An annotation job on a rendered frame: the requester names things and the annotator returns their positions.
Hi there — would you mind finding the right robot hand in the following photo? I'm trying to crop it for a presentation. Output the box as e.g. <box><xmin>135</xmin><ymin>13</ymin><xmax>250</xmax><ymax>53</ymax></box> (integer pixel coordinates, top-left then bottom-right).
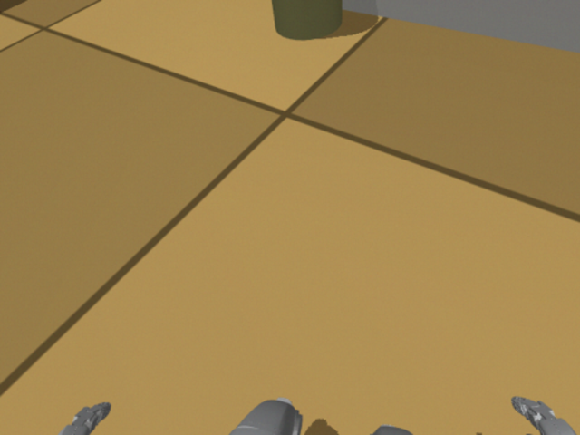
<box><xmin>511</xmin><ymin>397</ymin><xmax>576</xmax><ymax>435</ymax></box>

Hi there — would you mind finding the left robot hand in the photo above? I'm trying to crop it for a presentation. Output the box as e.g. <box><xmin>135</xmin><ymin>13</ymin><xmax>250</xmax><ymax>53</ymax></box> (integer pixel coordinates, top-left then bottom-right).
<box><xmin>58</xmin><ymin>402</ymin><xmax>111</xmax><ymax>435</ymax></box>

